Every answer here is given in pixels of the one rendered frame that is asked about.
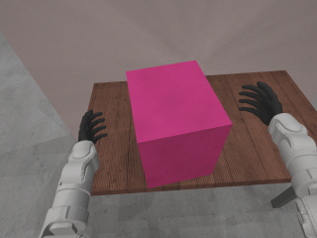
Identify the right robot forearm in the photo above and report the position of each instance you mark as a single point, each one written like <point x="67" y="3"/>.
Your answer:
<point x="298" y="152"/>

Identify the carton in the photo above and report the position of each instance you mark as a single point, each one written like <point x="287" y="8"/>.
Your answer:
<point x="180" y="124"/>

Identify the table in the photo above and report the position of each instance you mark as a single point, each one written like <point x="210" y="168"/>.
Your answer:
<point x="248" y="157"/>

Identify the left robot hand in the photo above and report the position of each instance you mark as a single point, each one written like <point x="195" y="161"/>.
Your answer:
<point x="86" y="131"/>

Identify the robot right upper arm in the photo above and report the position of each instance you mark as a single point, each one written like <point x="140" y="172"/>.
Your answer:
<point x="307" y="214"/>

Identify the left robot forearm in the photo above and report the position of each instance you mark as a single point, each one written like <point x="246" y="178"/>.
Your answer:
<point x="69" y="214"/>

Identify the right robot hand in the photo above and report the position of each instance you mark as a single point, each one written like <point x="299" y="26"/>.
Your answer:
<point x="267" y="103"/>

